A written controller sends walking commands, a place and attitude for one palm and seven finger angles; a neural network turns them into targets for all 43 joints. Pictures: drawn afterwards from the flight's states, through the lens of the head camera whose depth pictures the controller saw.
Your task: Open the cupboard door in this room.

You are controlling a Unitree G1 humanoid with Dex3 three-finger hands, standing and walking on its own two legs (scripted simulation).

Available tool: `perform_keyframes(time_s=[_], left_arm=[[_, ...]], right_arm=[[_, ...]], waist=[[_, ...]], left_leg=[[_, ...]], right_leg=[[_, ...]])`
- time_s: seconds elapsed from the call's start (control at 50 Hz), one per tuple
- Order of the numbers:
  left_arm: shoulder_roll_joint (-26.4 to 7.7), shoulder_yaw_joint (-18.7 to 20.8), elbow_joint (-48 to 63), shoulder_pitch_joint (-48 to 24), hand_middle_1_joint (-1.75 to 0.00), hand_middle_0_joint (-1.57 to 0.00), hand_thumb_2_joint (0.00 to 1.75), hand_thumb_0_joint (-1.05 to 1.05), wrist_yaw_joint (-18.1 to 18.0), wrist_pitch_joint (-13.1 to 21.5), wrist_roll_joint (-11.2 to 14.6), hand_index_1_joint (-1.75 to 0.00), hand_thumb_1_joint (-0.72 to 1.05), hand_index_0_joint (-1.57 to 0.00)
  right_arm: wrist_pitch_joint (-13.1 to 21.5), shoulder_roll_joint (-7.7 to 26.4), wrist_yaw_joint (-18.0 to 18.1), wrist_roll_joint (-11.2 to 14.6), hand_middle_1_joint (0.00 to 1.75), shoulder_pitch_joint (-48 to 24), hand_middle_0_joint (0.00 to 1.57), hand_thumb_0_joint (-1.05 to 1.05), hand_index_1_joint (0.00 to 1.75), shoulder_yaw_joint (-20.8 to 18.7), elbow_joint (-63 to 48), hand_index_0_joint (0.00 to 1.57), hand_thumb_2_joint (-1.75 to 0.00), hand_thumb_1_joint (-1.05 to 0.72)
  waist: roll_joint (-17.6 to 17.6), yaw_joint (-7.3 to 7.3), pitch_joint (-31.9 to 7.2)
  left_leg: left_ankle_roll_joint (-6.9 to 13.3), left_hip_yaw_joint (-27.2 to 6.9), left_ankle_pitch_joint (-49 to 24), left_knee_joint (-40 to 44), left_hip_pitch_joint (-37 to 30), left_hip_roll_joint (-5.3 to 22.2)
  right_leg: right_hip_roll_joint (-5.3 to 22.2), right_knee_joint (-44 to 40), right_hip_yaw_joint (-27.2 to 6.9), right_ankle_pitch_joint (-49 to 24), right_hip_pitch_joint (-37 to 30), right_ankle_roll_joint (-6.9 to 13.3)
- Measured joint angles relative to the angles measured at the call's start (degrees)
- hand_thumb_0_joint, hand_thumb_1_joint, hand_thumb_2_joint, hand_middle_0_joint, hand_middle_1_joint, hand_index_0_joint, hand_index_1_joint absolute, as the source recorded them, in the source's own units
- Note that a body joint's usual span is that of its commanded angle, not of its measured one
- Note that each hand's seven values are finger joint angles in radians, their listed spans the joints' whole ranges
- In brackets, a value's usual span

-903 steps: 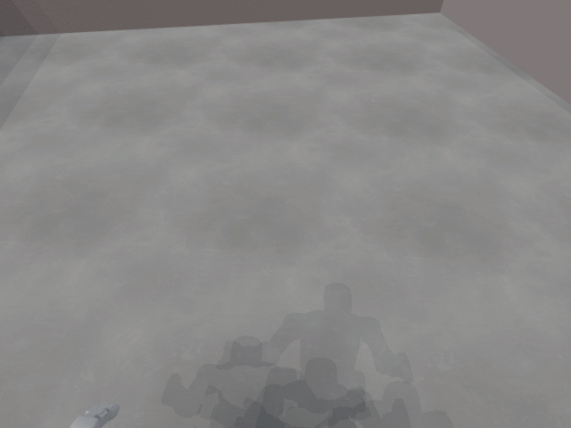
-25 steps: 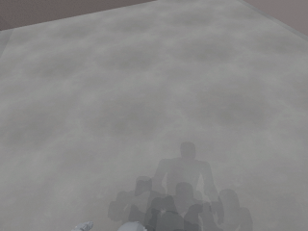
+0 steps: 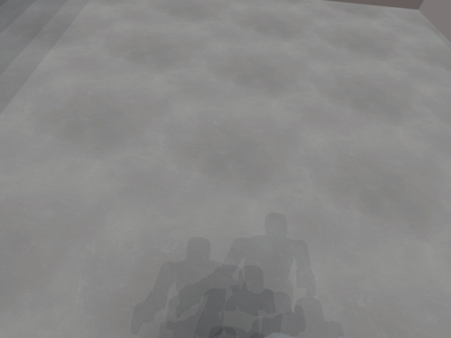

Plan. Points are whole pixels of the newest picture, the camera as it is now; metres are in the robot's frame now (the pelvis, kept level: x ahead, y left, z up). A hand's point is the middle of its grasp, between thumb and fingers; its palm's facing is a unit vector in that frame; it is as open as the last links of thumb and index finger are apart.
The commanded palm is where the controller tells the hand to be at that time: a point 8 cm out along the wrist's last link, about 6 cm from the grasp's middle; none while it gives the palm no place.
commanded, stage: turn or walk to find it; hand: left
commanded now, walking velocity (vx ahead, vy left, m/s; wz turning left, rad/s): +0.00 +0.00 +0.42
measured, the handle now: out of the picture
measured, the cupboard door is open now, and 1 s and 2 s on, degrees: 0 0 0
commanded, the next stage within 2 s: stand and wait in 0.04 s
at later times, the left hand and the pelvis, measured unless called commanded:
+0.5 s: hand out of the picture +0.06 +0.16 -0.14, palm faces +0.21 -0.94 -0.29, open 7.4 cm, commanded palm none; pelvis -0.02 -0.05 +0.00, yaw +13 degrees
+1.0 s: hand out of the picture -0.14 +0.19 -0.19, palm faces +0.53 -0.81 -0.25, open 7.4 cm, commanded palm none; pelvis -0.04 -0.02 -0.01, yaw +29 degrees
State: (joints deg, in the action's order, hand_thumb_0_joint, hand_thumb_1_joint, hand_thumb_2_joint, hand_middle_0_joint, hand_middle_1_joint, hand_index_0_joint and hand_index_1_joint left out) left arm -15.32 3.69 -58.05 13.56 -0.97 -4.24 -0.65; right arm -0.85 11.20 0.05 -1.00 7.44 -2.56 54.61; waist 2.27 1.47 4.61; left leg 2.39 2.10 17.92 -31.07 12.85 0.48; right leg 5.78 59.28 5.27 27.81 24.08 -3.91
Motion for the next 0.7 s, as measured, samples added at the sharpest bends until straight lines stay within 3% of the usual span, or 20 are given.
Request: perform_keyframes(time_s=[0.08,0.18,0.3,0.36,0.38,0.4,0.46,0.52,0.56,0.62,0.7], left_arm=[[0.21,-0.20,1.10,-2.00,-0.30,-0.19,0.90,0.01,0.39,0.81,0.08,-0.30,0.91,-0.20],[0.84,-0.50,2.52,-4.40,-0.30,-0.19,0.90,0.01,0.22,1.01,0.12,-0.30,0.91,-0.20],[2.36,-0.99,4.37,-7.48,-0.30,-0.19,0.90,0.01,0.10,1.23,0.48,-0.30,0.91,-0.20],[3.23,-1.34,5.51,-8.45,-0.30,-0.20,0.90,0.01,0.13,2.01,0.73,-0.30,0.91,-0.20],[3.39,-1.47,5.94,-8.44,-0.30,-0.20,0.90,0.01,0.16,2.44,0.74,-0.30,0.91,-0.20],[3.78,-1.55,6.17,-8.39,-0.30,-0.20,0.90,0.01,0.07,3.01,0.59,-0.30,0.91,-0.20],[5.17,-2.20,6.59,-7.37,-0.30,-0.20,0.90,0.00,-0.12,3.78,0.16,-0.30,0.91,-0.21],[6.03,-2.30,6.36,-5.46,-0.30,-0.20,0.90,0.00,-0.30,3.48,0.20,-0.30,0.90,-0.21],[6.30,-2.35,5.93,-4.34,-0.30,-0.20,0.90,0.00,-0.26,3.42,0.18,-0.30,0.90,-0.21],[6.44,-2.33,5.39,-2.84,-0.30,-0.20,0.90,0.01,-0.26,3.56,0.10,-0.30,0.90,-0.21],[6.28,-2.12,4.72,-1.12,-0.30,-0.20,0.90,0.01,-0.24,3.77,-0.25,-0.30,0.90,-0.21]], right_arm=[[0.19,-0.35,0.22,0.13,0.30,0.46,0.20,0.00,0.30,0.48,0.10,0.21,-0.90,-0.91],[0.11,-0.94,0.05,0.07,0.30,1.99,0.21,0.00,0.30,0.40,0.35,0.21,-0.90,-0.91],[-0.70,-0.55,-0.09,-0.35,0.30,4.57,0.21,0.00,0.30,-0.39,0.86,0.21,-0.90,-0.91],[-1.31,0.17,-0.15,-0.34,0.30,5.86,0.21,0.00,0.30,-0.96,1.33,0.21,-0.90,-0.91],[-1.49,0.39,-0.18,-0.22,0.30,6.41,0.21,0.00,0.30,-1.16,1.47,0.21,-0.90,-0.91],[-1.65,0.83,-0.25,0.00,0.30,6.81,0.21,0.00,0.30,-1.42,1.67,0.21,-0.90,-0.91],[-2.76,2.07,-0.29,0.10,0.30,7.21,0.20,0.00,0.30,-2.40,2.25,0.21,-0.90,-0.91],[-3.55,3.11,-0.78,-0.21,0.30,7.56,0.20,0.00,0.30,-3.09,2.64,0.20,-0.90,-0.91],[-3.65,3.64,-1.07,-0.28,0.30,7.68,0.20,0.00,0.30,-3.32,2.74,0.20,-0.90,-0.91],[-3.81,3.99,-1.26,-0.29,0.30,7.75,0.20,0.00,0.30,-3.35,2.93,0.20,-0.90,-0.91],[-4.20,3.99,-1.25,-0.24,0.30,6.72,0.20,0.00,0.30,-3.05,3.23,0.20,-0.90,-0.91]], waist=[[-0.75,-0.05,-0.25],[-1.10,-0.96,-0.59],[-2.72,-3.25,-0.28],[-3.82,-3.99,-0.27],[-3.96,-4.04,-0.49],[-4.65,-3.98,-0.55],[-6.07,-4.30,-0.16],[-6.12,-4.22,-0.48],[-6.17,-4.28,-0.58],[-5.81,-4.09,-0.67],[-4.68,-3.05,-0.41]], left_leg=[[0.46,-1.58,-2.75,4.03,-1.31,-0.92],[0.53,-3.16,-4.25,5.70,-1.41,-2.21],[-0.48,-5.94,-4.57,4.09,0.76,-3.12],[-1.57,-7.54,-4.24,2.04,2.80,-3.66],[-2.06,-8.03,-3.85,0.84,3.74,-4.06],[-2.60,-8.65,-3.17,-0.98,4.83,-4.09],[-3.51,-7.81,7.84,-16.03,10.12,-4.54],[-4.39,-5.62,6.92,-30.96,14.49,-3.45],[-5.14,-5.11,4.19,-36.26,15.91,-1.95],[-6.23,-4.93,1.95,-38.59,16.21,0.17],[-7.04,-4.05,3.40,-34.24,14.20,2.10]], right_leg=[[-0.53,3.01,-2.48,-3.85,1.91,-0.87],[-0.93,-0.03,-4.00,-4.62,1.37,-1.59],[-2.70,-10.94,-4.14,-2.33,-2.41,-1.06],[-3.91,-19.95,-3.75,-5.88,-6.02,-0.36],[-4.04,-24.59,-3.45,-8.91,-7.98,-0.13],[-4.33,-27.39,-2.81,-10.80,-9.15,1.47],[-3.83,-26.40,-0.53,-9.79,-9.58,5.20],[-2.59,-28.38,1.28,-10.11,-11.45,5.71],[-2.09,-29.60,2.65,-10.62,-12.42,5.68],[-1.31,-30.43,4.82,-10.78,-13.26,5.72],[0.07,-30.19,7.19,-10.39,-13.40,5.49]])
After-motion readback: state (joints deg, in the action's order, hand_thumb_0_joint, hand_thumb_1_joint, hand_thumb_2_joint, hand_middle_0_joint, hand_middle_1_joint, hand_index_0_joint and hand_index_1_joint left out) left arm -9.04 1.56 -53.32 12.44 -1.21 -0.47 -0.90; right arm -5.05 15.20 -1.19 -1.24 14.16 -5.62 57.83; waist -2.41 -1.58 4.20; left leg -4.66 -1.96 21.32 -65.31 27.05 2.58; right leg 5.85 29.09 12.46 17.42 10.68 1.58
